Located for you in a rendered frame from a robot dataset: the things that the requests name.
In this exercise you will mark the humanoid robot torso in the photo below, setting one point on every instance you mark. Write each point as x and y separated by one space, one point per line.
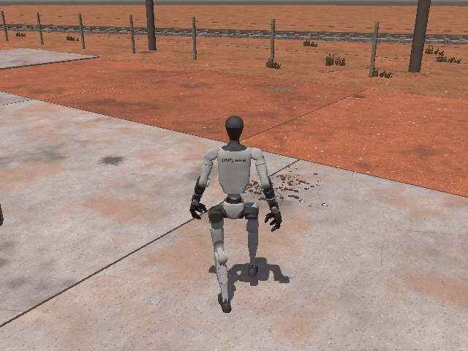
234 173

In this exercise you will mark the left robot forearm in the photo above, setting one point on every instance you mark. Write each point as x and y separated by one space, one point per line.
198 193

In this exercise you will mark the left robot hand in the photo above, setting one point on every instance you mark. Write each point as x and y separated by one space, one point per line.
200 208

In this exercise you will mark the right robot hand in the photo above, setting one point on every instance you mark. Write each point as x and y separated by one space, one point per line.
277 219

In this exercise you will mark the robot head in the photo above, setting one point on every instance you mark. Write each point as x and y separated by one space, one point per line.
234 126

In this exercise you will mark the left robot upper arm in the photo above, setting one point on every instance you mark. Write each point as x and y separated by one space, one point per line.
211 154

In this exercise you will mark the right robot upper arm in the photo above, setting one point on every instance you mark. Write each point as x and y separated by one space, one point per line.
256 154

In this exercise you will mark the right robot forearm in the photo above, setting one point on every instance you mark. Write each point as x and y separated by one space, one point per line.
271 198

